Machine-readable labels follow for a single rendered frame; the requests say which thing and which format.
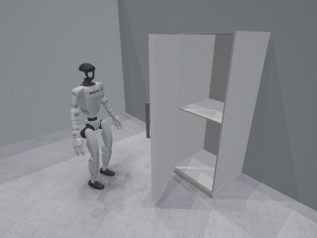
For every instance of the right robot upper arm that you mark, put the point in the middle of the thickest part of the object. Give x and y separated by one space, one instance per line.
76 93

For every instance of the robot right hand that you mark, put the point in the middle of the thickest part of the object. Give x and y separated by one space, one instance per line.
78 143

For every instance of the robot torso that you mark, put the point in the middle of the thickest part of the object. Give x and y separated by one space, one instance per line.
89 103

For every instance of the left robot forearm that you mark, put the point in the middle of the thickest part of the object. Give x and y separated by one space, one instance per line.
109 109

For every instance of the right robot forearm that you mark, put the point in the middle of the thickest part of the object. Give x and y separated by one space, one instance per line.
74 124

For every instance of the handle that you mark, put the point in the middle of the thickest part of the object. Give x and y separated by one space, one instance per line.
147 119

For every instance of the fridge door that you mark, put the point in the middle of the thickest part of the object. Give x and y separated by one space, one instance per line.
163 73

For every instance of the left robot upper arm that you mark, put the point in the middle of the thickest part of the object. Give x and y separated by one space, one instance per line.
103 99

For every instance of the robot left hand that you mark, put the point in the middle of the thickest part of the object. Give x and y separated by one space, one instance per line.
117 122

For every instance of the robot right shin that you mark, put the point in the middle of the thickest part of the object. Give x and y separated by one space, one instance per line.
93 169

